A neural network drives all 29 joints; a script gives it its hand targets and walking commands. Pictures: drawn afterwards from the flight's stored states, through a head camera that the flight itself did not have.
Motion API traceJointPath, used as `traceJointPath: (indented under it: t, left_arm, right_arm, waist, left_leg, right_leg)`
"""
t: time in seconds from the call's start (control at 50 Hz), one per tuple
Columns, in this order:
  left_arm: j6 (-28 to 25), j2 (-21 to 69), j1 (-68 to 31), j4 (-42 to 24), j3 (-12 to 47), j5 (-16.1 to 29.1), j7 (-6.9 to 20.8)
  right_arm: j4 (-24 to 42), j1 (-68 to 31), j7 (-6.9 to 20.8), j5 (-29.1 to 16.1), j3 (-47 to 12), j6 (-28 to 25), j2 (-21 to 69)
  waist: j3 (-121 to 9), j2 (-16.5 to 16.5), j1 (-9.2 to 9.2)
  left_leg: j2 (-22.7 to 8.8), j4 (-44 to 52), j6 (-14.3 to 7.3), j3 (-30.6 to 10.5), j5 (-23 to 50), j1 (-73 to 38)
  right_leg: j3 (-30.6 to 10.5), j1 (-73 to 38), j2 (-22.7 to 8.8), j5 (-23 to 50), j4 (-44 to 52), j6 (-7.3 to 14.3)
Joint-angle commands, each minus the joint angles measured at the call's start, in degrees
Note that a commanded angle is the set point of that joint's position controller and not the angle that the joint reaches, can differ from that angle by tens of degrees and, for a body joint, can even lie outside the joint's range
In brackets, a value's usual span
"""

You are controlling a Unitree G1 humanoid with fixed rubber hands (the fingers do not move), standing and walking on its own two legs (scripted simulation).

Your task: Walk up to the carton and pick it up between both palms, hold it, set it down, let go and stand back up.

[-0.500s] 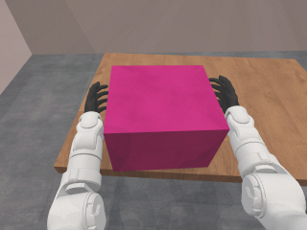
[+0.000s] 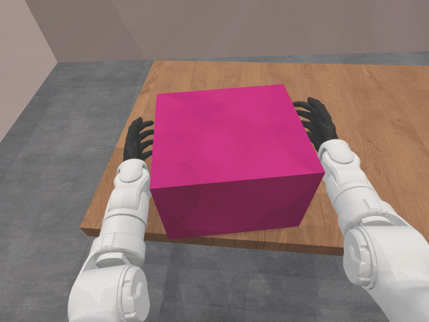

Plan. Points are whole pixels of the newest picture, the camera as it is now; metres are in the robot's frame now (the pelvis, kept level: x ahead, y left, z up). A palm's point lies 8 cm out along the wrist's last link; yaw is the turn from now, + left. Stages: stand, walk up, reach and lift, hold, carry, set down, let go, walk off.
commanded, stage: set down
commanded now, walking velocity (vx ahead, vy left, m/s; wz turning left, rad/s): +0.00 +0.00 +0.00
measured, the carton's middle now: (227, 159) +0.43 +0.05 +0.05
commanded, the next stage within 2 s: none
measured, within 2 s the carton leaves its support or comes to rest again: rests again in 0.58 s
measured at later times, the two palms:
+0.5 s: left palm (138, 166) +0.38 +0.22 +0.07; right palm (316, 136) +0.48 -0.12 +0.09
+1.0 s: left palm (139, 163) +0.39 +0.22 +0.07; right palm (314, 133) +0.49 -0.12 +0.09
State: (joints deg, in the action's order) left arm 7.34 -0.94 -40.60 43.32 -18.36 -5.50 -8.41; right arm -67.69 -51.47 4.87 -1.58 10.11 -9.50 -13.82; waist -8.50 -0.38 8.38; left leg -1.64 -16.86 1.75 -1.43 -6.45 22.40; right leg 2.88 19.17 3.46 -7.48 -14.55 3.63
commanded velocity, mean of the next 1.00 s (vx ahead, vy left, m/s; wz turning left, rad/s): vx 0.00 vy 0.00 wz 0.00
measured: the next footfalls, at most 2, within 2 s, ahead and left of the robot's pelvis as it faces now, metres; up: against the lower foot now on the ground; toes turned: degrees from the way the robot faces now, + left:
none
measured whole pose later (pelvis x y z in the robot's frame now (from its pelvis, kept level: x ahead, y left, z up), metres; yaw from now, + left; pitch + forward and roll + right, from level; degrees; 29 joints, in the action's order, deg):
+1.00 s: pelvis +0.00 +0.00 -0.01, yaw +0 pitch +21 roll +0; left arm 2.8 3.0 -45.3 49.2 -25.4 -7.8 -9.2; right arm -80.8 -61.4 9.9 7.5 19.1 -13.1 -17.9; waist -13.4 0.2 12.4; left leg -2.0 -17.9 1.8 0.1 -5.5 33.4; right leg 3.9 31.2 3.0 -7.9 -17.9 3.9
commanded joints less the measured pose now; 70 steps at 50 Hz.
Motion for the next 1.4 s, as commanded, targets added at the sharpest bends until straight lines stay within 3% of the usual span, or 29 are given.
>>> traceJointPath:
  t: [0.0,0.48,0.6,0.62,0.74,0.8,0.94,1.02,1.18,1.24,1.36,1.38]
  left_arm:
    - [-5.5,29.8,-44.3,-13.2,20.1,2.6,5.1]
    - [-8.9,27.1,-47.1,-7.9,13.7,1.5,4.5]
    - [-8.3,26.6,-46.4,-5.8,11.9,0.8,4.4]
    - [-8.6,26.6,-46.7,-5.5,11.3,-0.3,4.2]
    - [-8.6,27.6,-47.8,-5.8,11.0,-0.5,3.4]
    - [-8.3,26.4,-46.7,-4.2,8.6,-1.2,3.5]
    - [-8.4,27.4,-45.3,-3.9,9.2,-1.9,3.5]
    - [-8.8,26.6,-43.7,-2.9,7.7,-2.2,3.8]
    - [-9.1,26.8,-42.4,-1.8,7.4,-3.7,4.1]
    - [-9.4,26.1,-41.5,-1.1,6.0,-3.9,4.0]
    - [-9.0,25.7,-40.7,-0.2,5.0,-4.8,4.4]
    - [-8.9,25.6,-40.2,-0.2,4.7,-5.0,4.4]
  right_arm:
    - [10.4,-40.3,6.3,1.2,-9.5,-2.4,29.4]
    - [-0.1,-43.6,8.4,6.4,-3.2,-4.5,25.8]
    - [-3.2,-44.0,9.2,8.1,-1.1,-4.3,24.0]
    - [-5.1,-43.1,9.3,8.4,-0.1,-4.0,24.4]
    - [-6.6,-44.2,10.2,9.7,2.2,-4.2,23.3]
    - [-7.2,-44.6,10.6,9.9,2.1,-3.7,23.2]
    - [-8.3,-43.7,10.4,11.0,4.0,-4.3,22.9]
    - [-8.4,-43.3,10.5,11.7,4.0,-4.5,22.7]
    - [-10.2,-40.7,10.9,13.3,5.6,-4.4,22.7]
    - [-9.8,-41.3,11.1,14.2,5.9,-4.6,22.3]
    - [-11.1,-40.3,11.2,15.6,8.3,-4.3,21.2]
    - [-10.8,-40.1,11.3,15.6,8.0,-4.3,21.5]
  waist:
    - [-41.2,-2.9,0.59]
    - [-47.4,-6.3,2.89]
    - [-46.5,-7.5,3.40]
    - [-47.2,-8.3,2.76]
    - [-48.7,-7.0,3.04]
    - [-46.2,-9.5,4.22]
    - [-45.1,-8.4,3.15]
    - [-43.6,-10.2,3.62]
    - [-41.6,-8.3,3.03]
    - [-41.8,-10.2,3.77]
    - [-38.3,-9.3,3.14]
    - [-38.3,-9.1,3.73]
  left_leg:
    - [0.7,-3.5,0.9,4.1,23.8,-13.6]
    - [0.5,-2.8,0.1,5.8,20.8,-2.5]
    - [0.5,-2.3,-0.3,6.2,19.0,-0.2]
    - [0.5,-2.2,-0.2,6.2,17.0,0.1]
    - [0.4,-3.4,0.4,6.4,19.5,-1.5]
    - [0.5,-2.7,-0.6,6.7,16.6,1.2]
    - [0.5,-3.4,-0.3,6.5,19.0,-1.4]
    - [0.5,-3.2,-0.9,6.7,18.4,0.4]
    - [0.4,-2.6,-1.1,7.0,17.7,0.0]
    - [0.3,-2.5,-1.8,7.2,16.6,0.5]
    - [0.5,-2.0,-1.9,7.4,15.9,0.4]
    - [0.4,-2.0,-2.1,7.5,15.5,0.3]
  right_leg:
    - [1.1,-17.8,-2.6,27.9,-4.3,-5.4]
    - [1.2,-20.3,-3.9,33.1,-7.6,-6.6]
    - [1.1,-19.2,-4.0,31.5,-7.7,-6.5]
    - [1.2,-18.1,-4.2,31.0,-8.1,-7.6]
    - [1.9,-15.1,-3.5,28.9,-8.0,-6.9]
    - [1.5,-16.7,-3.9,27.9,-8.5,-7.5]
    - [1.7,-14.1,-3.4,26.9,-7.6,-7.0]
    - [1.5,-15.3,-3.7,27.0,-7.8,-7.2]
    - [1.2,-13.6,-3.9,24.0,-7.0,-6.5]
    - [1.4,-12.9,-3.9,21.5,-6.6,-6.5]
    - [1.1,-12.6,-4.2,19.7,-6.1,-6.3]
    - [1.1,-12.3,-4.3,18.9,-5.9,-6.2]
